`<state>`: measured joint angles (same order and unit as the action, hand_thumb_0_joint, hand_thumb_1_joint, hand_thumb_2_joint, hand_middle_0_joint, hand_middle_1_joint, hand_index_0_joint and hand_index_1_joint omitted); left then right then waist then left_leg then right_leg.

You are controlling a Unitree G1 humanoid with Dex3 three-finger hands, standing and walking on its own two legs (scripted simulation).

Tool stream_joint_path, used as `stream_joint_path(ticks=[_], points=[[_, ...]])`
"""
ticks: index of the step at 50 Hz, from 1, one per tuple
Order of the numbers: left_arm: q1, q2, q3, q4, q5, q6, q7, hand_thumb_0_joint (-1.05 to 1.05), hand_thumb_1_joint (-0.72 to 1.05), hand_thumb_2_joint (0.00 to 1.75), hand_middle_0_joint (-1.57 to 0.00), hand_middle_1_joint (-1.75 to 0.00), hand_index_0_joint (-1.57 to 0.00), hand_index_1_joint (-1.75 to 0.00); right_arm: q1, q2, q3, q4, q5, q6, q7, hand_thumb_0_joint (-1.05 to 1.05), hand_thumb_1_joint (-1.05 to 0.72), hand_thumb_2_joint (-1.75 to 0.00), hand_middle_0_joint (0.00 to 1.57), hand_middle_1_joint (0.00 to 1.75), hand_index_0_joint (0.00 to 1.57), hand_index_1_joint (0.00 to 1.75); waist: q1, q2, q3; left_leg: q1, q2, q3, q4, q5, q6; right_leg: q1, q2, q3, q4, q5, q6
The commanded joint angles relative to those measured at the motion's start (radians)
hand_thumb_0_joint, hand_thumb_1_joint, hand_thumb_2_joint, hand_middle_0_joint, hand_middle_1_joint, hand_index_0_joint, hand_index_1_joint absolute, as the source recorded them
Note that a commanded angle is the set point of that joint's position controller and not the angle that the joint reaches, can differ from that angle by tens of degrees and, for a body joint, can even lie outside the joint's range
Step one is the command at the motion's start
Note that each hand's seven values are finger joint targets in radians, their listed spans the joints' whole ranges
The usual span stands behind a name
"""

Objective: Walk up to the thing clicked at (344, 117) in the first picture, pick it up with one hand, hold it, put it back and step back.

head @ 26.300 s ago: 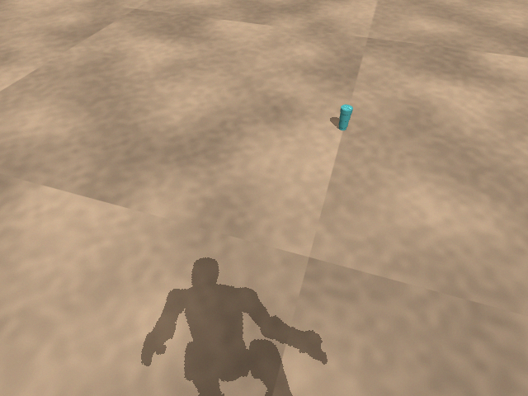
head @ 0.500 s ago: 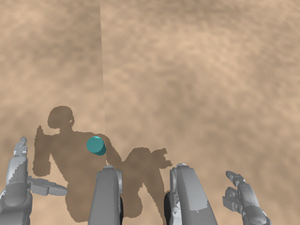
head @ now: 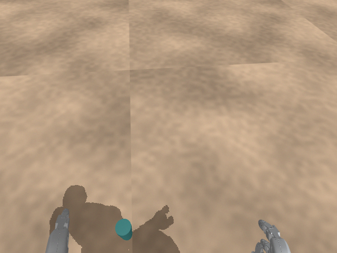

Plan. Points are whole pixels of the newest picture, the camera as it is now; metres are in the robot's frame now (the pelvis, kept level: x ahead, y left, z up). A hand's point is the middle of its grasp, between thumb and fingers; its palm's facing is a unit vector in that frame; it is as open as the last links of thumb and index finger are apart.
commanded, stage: home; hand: left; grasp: from the side
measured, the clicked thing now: (125, 231) +0.36 +0.19 -0.63
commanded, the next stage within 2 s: stand in 1.80 s
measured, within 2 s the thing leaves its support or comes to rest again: neither
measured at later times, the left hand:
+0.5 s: hand out of the picture +0.17 +0.18 -0.03, palm faces +0.11 -0.95 -0.29, open 17.6 cm
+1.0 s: hand out of the picture +0.16 +0.17 -0.03, palm faces +0.11 -0.95 -0.28, open 17.5 cm
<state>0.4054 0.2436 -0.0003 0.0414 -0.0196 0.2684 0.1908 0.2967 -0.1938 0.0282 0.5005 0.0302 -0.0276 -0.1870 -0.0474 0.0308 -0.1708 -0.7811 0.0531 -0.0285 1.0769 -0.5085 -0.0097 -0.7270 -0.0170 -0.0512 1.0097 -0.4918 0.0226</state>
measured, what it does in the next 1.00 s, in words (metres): stands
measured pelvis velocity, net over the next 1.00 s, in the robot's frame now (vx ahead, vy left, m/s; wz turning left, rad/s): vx -0.01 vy -0.02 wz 0.01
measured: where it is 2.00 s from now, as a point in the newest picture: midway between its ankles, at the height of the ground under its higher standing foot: outside the picture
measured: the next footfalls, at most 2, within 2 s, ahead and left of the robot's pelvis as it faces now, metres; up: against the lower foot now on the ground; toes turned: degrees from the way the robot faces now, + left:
none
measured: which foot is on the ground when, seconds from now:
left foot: down 0.00-1.00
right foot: down 0.00-1.00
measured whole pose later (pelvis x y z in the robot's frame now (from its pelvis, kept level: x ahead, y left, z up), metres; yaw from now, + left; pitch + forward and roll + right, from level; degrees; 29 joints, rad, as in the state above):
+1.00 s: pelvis -0.01 -0.02 +0.02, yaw +1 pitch +7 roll -2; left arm 0.46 0.21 -0.01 0.01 -0.01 0.24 0.13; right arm 0.29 -0.20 0.03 0.52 0.01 -0.12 -0.18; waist -0.03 0.03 -0.10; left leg -0.63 0.05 -0.03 0.95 -0.44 -0.03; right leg -0.59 -0.01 -0.06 0.91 -0.44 0.00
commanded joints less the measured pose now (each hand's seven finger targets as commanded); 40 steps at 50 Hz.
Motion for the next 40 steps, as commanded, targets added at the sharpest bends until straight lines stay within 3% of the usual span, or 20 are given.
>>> stream_joint_path(ticks=[1, 6, 10, 12, 14, 15, 16, 18, 19, 21, 23, 25, 27, 31, 32, 34, 35, 36, 38, 40], points=[[0.057, 0.057, 0.02, -0.205, 0.01, -0.026, 0.004, 0.0, -0.59, 0.03, -0.05, -0.05, -0.04, -0.05, -0.069, -0.12, -0.043, -0.169, -0.008, -0.074, -0.014, 0.0, -0.9, -0.9, 0.2, 0.3, 0.2, 0.3, 0.017, 0.012, -0.047, 0.169, -0.028, -0.003, -0.242, 0.205, 0.012, 0.114, 0.048, -0.04, -0.187, 0.182, -0.035], [0.053, 0.085, 0.044, -0.308, 0.01, -0.037, -0.013, 0.0, -0.58, 0.04, -0.05, -0.05, -0.05, -0.05, -0.062, -0.124, -0.047, -0.175, -0.012, -0.093, -0.01, 0.0, -0.9, -0.9, 0.2, 0.3, 0.2, 0.3, 0.024, 0.028, -0.033, 0.207, -0.03, 0.004, -0.264, 0.248, 0.007, 0.152, 0.047, -0.037, -0.208, 0.212, -0.035], [0.07, 0.05, 0.03, -0.217, 0.016, -0.044, -0.029, 0.0, -0.6, 0.03, -0.04, -0.05, -0.04, -0.05, -0.064, -0.121, -0.045, -0.173, -0.018, -0.108, -0.007, 0.0, -0.9, -0.9, 0.2, 0.3, 0.2, 0.3, 0.011, -0.006, 0.009, 0.203, -0.034, 0.012, -0.263, 0.239, 0.01, 0.142, 0.045, -0.029, -0.222, 0.206, -0.031], [0.032, 0.078, 0.046, -0.289, 0.02, -0.057, -0.029, 0.0, -0.58, 0.04, -0.05, -0.05, -0.05, -0.05, -0.055, -0.131, -0.055, -0.172, -0.022, -0.113, -0.008, 0.0, -0.9, -0.9, 0.2, 0.3, 0.2, 0.3, 0.018, 0.027, -0.061, 0.244, -0.034, 0.012, -0.259, 0.298, 0.005, 0.18, 0.044, -0.028, -0.21, 0.256, -0.033], [0.046, 0.054, 0.03, -0.237, 0.019, -0.051, -0.034, 0.0, -0.57, 0.05, -0.05, -0.05, -0.05, -0.05, -0.066, -0.126, -0.047, -0.169, -0.023, -0.122, -0.004, 0.0, -0.9, -0.9, 0.2, 0.3, 0.2, 0.3, 0.011, 0.017, -0.039, 0.24, -0.035, 0.009, -0.266, 0.278, 0.006, 0.177, 0.045, -0.026, -0.217, 0.238, -0.033], [0.004, 0.077, 0.036, -0.311, 0.017, -0.057, -0.032, 0.0, -0.56, 0.05, -0.05, -0.05, -0.05, -0.05, -0.066, -0.127, -0.049, -0.168, -0.022, -0.125, -0.004, 0.0, -0.9, -0.9, 0.2, 0.3, 0.2, 0.3, 0.019, 0.051, -0.042, 0.248, -0.038, 0.014, -0.268, 0.283, 0.005, 0.177, 0.041, -0.024, -0.221, 0.248, -0.033], [0.02, 0.067, 0.037, -0.244, 0.019, -0.054, -0.033, 0.0, -0.57, 0.04, -0.05, -0.05, -0.05, -0.05, -0.068, -0.125, -0.046, -0.165, -0.022, -0.126, -0.005, 0.0, -0.9, -0.9, 0.2, 0.3, 0.2, 0.3, 0.007, 0.026, -0.033, 0.244, -0.038, 0.013, -0.267, 0.264, 0.007, 0.172, 0.042, -0.023, -0.228, 0.23, -0.031], [0.019, 0.075, 0.041, -0.277, 0.019, -0.057, -0.034, 0.0, -0.59, 0.03, -0.05, -0.05, -0.04, -0.05, -0.071, -0.125, -0.046, -0.162, -0.022, -0.128, -0.003, 0.0, -0.9, -0.9, 0.2, 0.3, 0.2, 0.3, 0.021, 0.041, -0.052, 0.252, -0.038, 0.013, -0.272, 0.272, 0.006, 0.187, 0.04, -0.023, -0.228, 0.236, -0.033], [0.037, 0.062, 0.034, -0.224, 0.018, -0.053, -0.036, 0.0, -0.58, 0.04, -0.05, -0.05, -0.05, -0.05, -0.077, -0.124, -0.042, -0.163, -0.022, -0.128, -0.004, 0.0, -0.9, -0.9, 0.2, 0.3, 0.2, 0.3, 0.017, 0.027, -0.027, 0.237, -0.04, 0.012, -0.273, 0.254, 0.006, 0.18, 0.041, -0.022, -0.236, 0.218, -0.031], [-0.015, 0.085, 0.04, -0.305, 0.016, -0.059, -0.035, 0.0, -0.57, 0.04, -0.05, -0.05, -0.05, -0.05, -0.081, -0.137, -0.051, -0.167, -0.021, -0.132, -0.005, 0.0, -0.9, -0.9, 0.2, 0.3, 0.2, 0.3, 0.019, 0.039, -0.034, 0.249, -0.043, 0.02, -0.274, 0.253, 0.008, 0.185, 0.036, -0.02, -0.247, 0.224, -0.029], [0.061, 0.06, 0.042, -0.207, 0.016, -0.049, -0.04, 0.0, -0.59, 0.03, -0.04, -0.05, -0.04, -0.05, -0.075, -0.124, -0.042, -0.155, -0.02, -0.134, -0.003, 0.0, -0.9, -0.9, 0.2, 0.3, 0.2, 0.3, 0.018, -0.007, -0.012, 0.236, -0.043, 0.024, -0.27, 0.241, 0.012, 0.184, 0.037, -0.016, -0.256, 0.218, -0.026], [0.045, 0.058, 0.037, -0.228, 0.014, -0.055, -0.042, 0.0, -0.59, 0.03, -0.04, -0.05, -0.04, -0.05, -0.083, -0.12, -0.04, -0.159, -0.02, -0.134, -0.002, 0.0, -0.9, -0.9, 0.2, 0.3, 0.2, 0.3, 0.019, -0.004, -0.013, 0.23, -0.045, 0.025, -0.267, 0.23, 0.014, 0.186, 0.034, -0.015, -0.263, 0.214, -0.023], [0.038, 0.087, 0.062, -0.258, 0.017, -0.06, -0.038, 0.0, -0.58, 0.04, -0.05, -0.05, -0.05, -0.05, -0.072, -0.127, -0.048, -0.155, -0.02, -0.132, -0.002, 0.0, -0.9, -0.9, 0.2, 0.3, 0.2, 0.3, 0.033, 0.019, -0.051, 0.245, -0.046, 0.028, -0.262, 0.275, 0.011, 0.206, 0.033, -0.013, -0.253, 0.257, -0.025], [0.046, 0.045, 0.03, -0.202, 0.015, -0.061, -0.046, 0.0, -0.6, 0.03, -0.04, -0.05, -0.04, -0.05, -0.083, -0.123, -0.044, -0.16, -0.018, -0.135, 0.003, 0.0, -0.9, -0.9, 0.2, 0.3, 0.2, 0.3, 0.019, -0.012, -0.002, 0.225, -0.043, 0.028, -0.277, 0.205, 0.015, 0.173, 0.035, -0.013, -0.266, 0.188, -0.026], [0.007, 0.073, 0.049, -0.253, 0.012, -0.069, -0.043, 0.0, -0.6, 0.03, -0.04, -0.05, -0.04, -0.05, -0.087, -0.125, -0.044, -0.159, -0.018, -0.137, 0.002, 0.0, -0.9, -0.9, 0.2, 0.3, 0.2, 0.3, 0.028, 0.026, 0.008, 0.219, -0.044, 0.027, -0.288, 0.173, 0.012, 0.166, 0.034, -0.014, -0.268, 0.156, -0.028], [0.043, 0.059, 0.04, -0.201, 0.016, -0.064, -0.047, 0.0, -0.58, 0.04, -0.05, -0.05, -0.05, -0.05, -0.085, -0.126, -0.044, -0.161, -0.018, -0.138, 0.002, 0.0, -0.9, -0.9, 0.2, 0.3, 0.2, 0.3, 0.02, -0.005, -0.005, 0.227, -0.043, 0.025, -0.288, 0.17, 0.015, 0.17, 0.037, -0.015, -0.271, 0.151, -0.026], [0.023, 0.079, 0.055, -0.242, 0.015, -0.069, -0.044, 0.0, -0.58, 0.04, -0.05, -0.05, -0.05, -0.05, -0.085, -0.127, -0.047, -0.159, -0.019, -0.141, 0.0, 0.0, -0.9, -0.9, 0.2, 0.3, 0.2, 0.3, 0.025, 0.006, -0.017, 0.228, -0.044, 0.027, -0.282, 0.184, 0.015, 0.179, 0.033, -0.011, -0.273, 0.168, -0.025], [0.058, 0.041, 0.033, -0.173, 0.014, -0.063, -0.048, 0.0, -0.57, 0.04, -0.05, -0.05, -0.05, -0.05, -0.09, -0.123, -0.042, -0.163, -0.018, -0.143, 0.002, 0.0, -0.9, -0.9, 0.2, 0.3, 0.2, 0.3, 0.021, -0.027, 0.01, 0.215, -0.045, 0.026, -0.285, 0.163, 0.017, 0.172, 0.035, -0.011, -0.274, 0.147, -0.024], [0.006, 0.081, 0.054, -0.254, 0.016, -0.074, -0.044, 0.0, -0.57, 0.04, -0.05, -0.05, -0.05, -0.05, -0.078, -0.123, -0.046, -0.154, -0.02, -0.143, -0.002, 0.0, -0.9, -0.9, 0.2, 0.3, 0.2, 0.3, 0.027, 0.015, -0.036, 0.237, -0.046, 0.031, -0.275, 0.202, 0.015, 0.19, 0.031, -0.008, -0.269, 0.188, -0.024], [0.032, 0.062, 0.042, -0.2, 0.017, -0.068, -0.046, 0.0, -0.58, 0.04, -0.05, -0.05, -0.05, -0.05, -0.081, -0.123, -0.043, -0.153, -0.018, -0.147, -0.003, 0.0, -0.9, -0.9, 0.2, 0.3, 0.2, 0.3, 0.021, -0.013, 0.002, 0.227, -0.044, 0.032, -0.279, 0.181, 0.017, 0.17, 0.033, -0.008, -0.272, 0.168, -0.023]])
